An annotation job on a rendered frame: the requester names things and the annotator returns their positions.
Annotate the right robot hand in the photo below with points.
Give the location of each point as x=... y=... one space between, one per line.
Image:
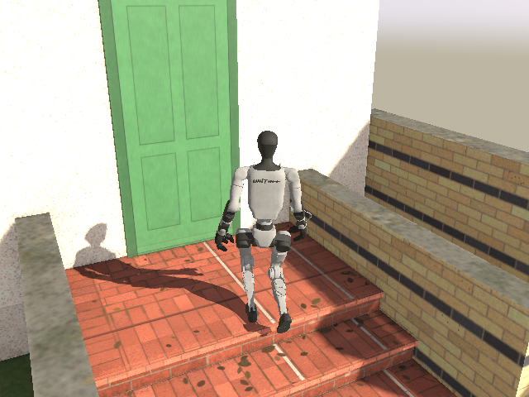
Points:
x=294 y=229

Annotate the left robot hand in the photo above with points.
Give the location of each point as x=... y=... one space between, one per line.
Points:
x=219 y=239

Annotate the right robot upper arm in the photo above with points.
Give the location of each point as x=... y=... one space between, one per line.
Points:
x=292 y=176

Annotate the robot right thigh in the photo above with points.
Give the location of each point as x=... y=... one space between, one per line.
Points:
x=279 y=251

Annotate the right robot forearm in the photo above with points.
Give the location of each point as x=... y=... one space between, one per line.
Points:
x=300 y=218

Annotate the robot torso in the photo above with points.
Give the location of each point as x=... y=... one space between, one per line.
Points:
x=265 y=199

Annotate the left robot forearm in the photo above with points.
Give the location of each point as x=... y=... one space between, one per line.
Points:
x=225 y=221

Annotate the left robot upper arm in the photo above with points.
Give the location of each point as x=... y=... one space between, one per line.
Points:
x=240 y=174

